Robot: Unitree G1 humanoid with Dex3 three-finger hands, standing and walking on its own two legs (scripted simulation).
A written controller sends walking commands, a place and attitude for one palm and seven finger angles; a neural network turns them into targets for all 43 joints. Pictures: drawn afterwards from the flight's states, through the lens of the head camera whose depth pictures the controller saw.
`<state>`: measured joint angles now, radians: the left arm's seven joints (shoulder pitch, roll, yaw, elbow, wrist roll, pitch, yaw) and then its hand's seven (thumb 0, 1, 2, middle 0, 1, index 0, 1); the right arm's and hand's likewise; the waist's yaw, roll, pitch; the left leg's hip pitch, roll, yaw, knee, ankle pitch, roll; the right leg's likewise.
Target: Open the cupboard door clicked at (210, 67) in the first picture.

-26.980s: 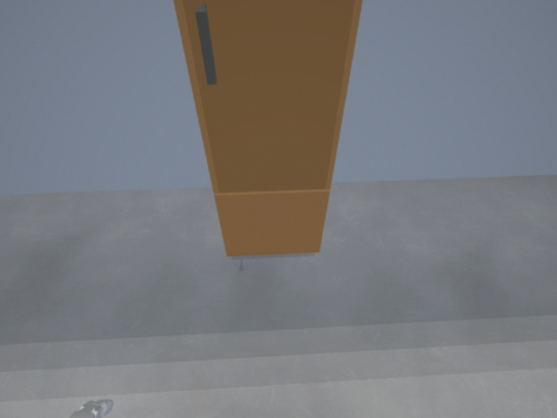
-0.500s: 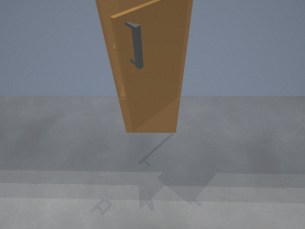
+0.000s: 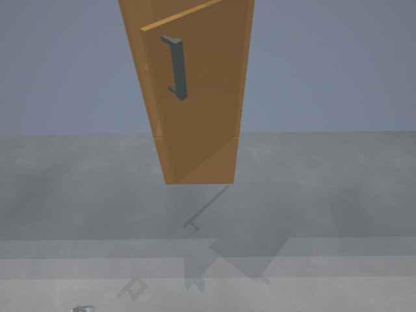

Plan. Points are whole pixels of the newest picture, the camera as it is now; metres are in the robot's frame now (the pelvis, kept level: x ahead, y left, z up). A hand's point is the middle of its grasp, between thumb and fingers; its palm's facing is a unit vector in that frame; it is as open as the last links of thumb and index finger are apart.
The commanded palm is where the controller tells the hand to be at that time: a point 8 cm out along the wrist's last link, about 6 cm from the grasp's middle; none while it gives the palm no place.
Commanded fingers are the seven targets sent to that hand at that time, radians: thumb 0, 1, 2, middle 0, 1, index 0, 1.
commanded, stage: look to check the result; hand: left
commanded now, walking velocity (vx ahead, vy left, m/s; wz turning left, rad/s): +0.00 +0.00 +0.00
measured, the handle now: (174, 68) +0.63 +0.11 +0.14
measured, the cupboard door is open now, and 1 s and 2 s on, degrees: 45 45 45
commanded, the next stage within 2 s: walk to a spot facing it in 0.44 s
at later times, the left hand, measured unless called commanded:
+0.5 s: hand out of the picture +0.09 +0.24 -0.15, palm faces -0.02 -0.94 -0.35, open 7.4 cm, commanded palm none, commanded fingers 0.00 0.90 0.90 -0.20 -0.30 -0.20 -0.30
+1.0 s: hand out of the picture +0.10 +0.17 -0.18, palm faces -0.15 -0.95 -0.26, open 7.4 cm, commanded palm none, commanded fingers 0.00 0.90 0.90 -0.20 -0.30 -0.20 -0.30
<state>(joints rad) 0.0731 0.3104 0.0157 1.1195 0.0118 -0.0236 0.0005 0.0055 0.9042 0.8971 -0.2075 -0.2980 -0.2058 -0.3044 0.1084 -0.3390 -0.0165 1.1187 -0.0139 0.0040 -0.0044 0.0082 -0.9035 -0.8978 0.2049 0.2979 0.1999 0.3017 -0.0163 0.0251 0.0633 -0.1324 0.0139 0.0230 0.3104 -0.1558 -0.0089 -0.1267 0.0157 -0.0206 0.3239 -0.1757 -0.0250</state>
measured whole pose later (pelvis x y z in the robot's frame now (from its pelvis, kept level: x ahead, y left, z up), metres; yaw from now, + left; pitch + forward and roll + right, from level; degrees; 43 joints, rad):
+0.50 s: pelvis +0.02 -0.01 +0.00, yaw +0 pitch -1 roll +0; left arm 0.10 0.32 0.02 1.14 0.01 -0.02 0.01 0.01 0.90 0.90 -0.21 -0.30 -0.21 -0.30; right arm 0.10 -0.33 -0.01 1.12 -0.01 0.01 -0.01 0.01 -0.90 -0.90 0.21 0.30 0.20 0.30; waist -0.01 0.03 0.07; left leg -0.10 0.02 0.02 0.29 -0.17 -0.02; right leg -0.09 0.03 -0.02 0.30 -0.19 -0.03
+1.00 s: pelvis +0.00 -0.02 -0.02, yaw -11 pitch -1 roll +2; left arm 0.17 0.21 0.06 0.98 0.02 0.06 -0.02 0.01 0.91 0.90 -0.21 -0.30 -0.20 -0.30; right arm 0.20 -0.22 -0.05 1.00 -0.03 0.04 -0.03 0.01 -0.90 -0.90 0.21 0.30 0.20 0.30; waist 0.01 0.02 0.13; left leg -0.20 0.10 0.19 0.57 -0.33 -0.04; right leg -0.33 0.03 0.00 0.75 -0.41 -0.02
